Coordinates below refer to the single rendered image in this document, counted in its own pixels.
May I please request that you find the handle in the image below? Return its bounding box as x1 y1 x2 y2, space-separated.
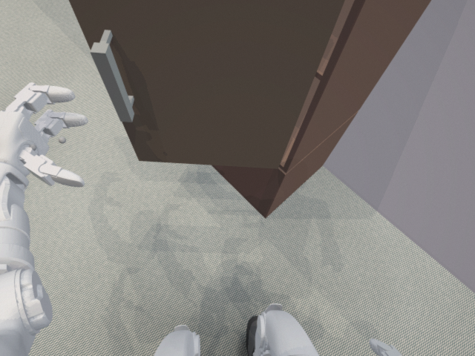
90 30 134 122

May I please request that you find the left robot thigh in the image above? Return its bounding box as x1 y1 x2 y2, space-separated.
154 330 200 356

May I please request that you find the right robot hand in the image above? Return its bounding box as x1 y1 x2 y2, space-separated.
370 338 402 356

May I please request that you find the robot right shin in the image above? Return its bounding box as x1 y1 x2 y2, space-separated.
253 303 283 356

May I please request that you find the cupboard door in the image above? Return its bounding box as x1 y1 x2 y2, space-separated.
69 0 345 169

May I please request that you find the left robot upper arm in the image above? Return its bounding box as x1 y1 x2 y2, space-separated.
0 268 53 356

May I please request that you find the left robot hand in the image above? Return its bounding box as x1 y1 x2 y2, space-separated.
0 82 88 187

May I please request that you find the robot left forearm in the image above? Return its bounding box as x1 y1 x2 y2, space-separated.
0 162 35 274

